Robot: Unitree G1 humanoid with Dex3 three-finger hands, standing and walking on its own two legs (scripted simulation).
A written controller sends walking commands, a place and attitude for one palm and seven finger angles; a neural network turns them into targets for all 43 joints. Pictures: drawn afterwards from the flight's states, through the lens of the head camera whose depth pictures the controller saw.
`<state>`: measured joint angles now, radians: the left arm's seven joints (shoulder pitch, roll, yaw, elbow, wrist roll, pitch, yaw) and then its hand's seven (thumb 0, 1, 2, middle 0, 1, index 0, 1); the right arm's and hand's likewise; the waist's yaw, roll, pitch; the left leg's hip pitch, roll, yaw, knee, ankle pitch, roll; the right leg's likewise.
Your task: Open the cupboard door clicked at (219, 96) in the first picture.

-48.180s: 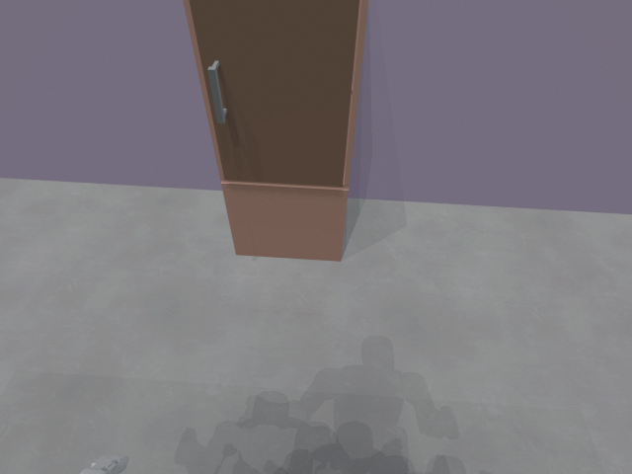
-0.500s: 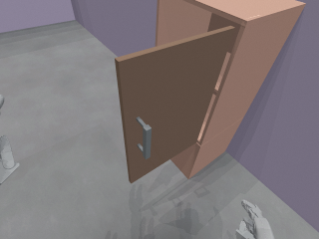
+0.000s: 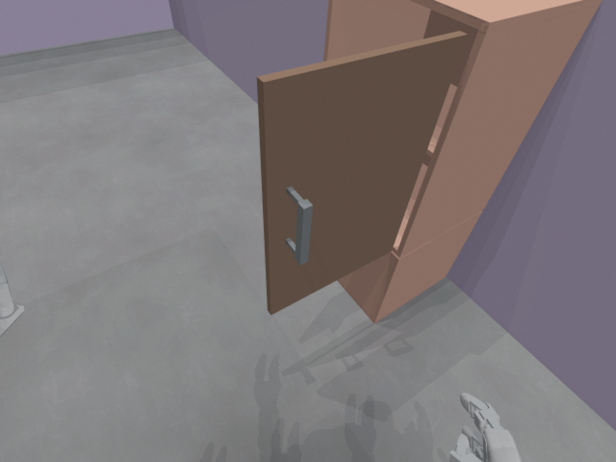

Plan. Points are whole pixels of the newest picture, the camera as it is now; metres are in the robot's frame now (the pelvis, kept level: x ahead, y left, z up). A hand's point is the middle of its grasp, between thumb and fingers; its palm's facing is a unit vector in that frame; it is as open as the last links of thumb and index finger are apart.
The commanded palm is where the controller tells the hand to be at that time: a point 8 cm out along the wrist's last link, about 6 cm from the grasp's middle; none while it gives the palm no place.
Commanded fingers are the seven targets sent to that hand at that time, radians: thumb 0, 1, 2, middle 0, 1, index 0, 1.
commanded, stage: step back with the hand held close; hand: left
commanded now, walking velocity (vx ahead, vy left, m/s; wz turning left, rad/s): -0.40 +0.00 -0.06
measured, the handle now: (297, 227) +0.51 +0.06 -0.02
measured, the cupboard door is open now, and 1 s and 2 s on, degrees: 89 89 89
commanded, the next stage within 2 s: stop stepping back and stand still in 0.06 s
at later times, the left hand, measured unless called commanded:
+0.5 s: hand (43, 393) +0.14 +0.23 +0.16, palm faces +0.31 -0.79 -0.53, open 7.4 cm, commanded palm +0.08 +0.27 +0.18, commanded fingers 0.00 0.90 0.90 -0.20 -0.30 -0.20 -0.30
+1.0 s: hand (28, 439) +0.11 +0.23 +0.16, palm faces +0.32 -0.80 -0.50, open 7.4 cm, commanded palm +0.07 +0.27 +0.18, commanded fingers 0.00 0.90 0.90 -0.20 -0.30 -0.20 -0.30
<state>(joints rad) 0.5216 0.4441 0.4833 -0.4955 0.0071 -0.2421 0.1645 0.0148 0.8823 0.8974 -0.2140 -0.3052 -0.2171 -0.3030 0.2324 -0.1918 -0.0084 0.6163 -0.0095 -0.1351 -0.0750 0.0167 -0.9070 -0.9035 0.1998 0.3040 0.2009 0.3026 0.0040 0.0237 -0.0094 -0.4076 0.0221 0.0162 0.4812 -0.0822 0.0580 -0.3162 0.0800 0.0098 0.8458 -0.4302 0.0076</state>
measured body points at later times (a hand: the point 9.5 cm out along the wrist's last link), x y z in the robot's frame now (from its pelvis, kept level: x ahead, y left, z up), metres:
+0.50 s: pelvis -0.08 -0.02 +0.00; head -0.08 -0.01 +0.45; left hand +0.12 +0.27 +0.19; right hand +0.04 -0.28 -0.08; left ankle +0.00 +0.07 -0.73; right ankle -0.14 -0.12 -0.74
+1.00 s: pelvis -0.10 -0.02 +0.00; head -0.10 -0.01 +0.45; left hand +0.09 +0.27 +0.19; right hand +0.05 -0.25 -0.08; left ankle -0.02 +0.08 -0.74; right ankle -0.14 -0.12 -0.74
